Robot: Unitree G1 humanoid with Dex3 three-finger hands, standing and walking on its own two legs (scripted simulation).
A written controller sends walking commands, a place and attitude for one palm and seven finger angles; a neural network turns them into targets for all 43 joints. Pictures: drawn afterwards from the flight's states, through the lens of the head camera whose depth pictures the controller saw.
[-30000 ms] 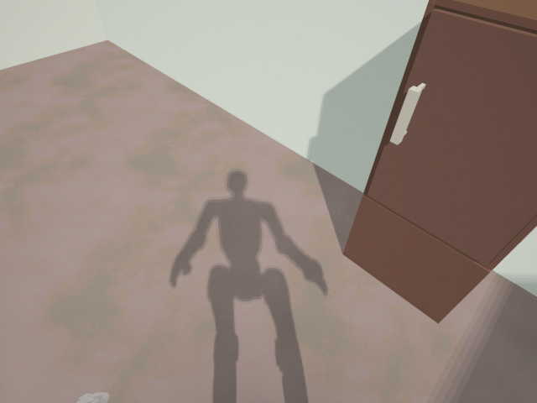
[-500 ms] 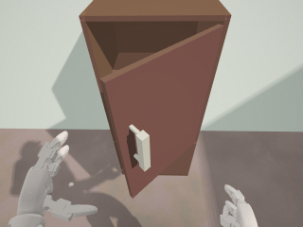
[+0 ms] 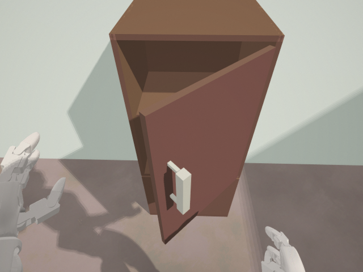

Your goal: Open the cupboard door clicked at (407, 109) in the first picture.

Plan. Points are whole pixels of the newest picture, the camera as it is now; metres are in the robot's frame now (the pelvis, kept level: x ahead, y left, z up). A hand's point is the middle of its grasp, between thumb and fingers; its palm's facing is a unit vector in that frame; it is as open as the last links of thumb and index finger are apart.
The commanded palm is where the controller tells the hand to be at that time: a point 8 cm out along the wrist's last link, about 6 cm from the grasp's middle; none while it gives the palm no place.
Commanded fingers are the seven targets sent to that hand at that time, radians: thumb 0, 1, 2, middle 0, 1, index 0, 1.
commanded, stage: draw the hand back to the body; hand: left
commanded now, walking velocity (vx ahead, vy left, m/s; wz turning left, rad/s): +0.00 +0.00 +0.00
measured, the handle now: (177, 187) +0.31 +0.05 +0.01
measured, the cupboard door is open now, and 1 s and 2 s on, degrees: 44 44 44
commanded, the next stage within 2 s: step back with the hand held close in 0.42 s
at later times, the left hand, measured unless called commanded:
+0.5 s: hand (55, 201) +0.18 +0.23 +0.16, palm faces +0.45 -0.81 -0.38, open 7.4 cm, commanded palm +0.13 +0.27 +0.17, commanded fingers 0.00 0.90 0.90 -0.20 -0.30 -0.20 -0.30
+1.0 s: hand (53, 202) +0.18 +0.24 +0.15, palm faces +0.31 -0.81 -0.50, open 7.4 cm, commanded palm +0.12 +0.28 +0.18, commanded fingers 0.00 0.90 0.90 -0.20 -0.30 -0.20 -0.30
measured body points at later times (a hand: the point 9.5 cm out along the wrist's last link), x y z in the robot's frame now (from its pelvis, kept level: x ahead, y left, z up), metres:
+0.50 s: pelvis -0.01 -0.03 +0.00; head -0.03 -0.05 +0.45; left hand +0.15 +0.27 +0.18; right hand +0.18 -0.25 -0.08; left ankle +0.01 +0.06 -0.74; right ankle -0.04 -0.12 -0.74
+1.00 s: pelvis -0.04 -0.01 +0.00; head -0.02 +0.00 +0.45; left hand +0.16 +0.28 +0.18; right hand +0.13 -0.27 -0.07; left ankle +0.01 +0.06 -0.74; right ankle -0.04 -0.12 -0.74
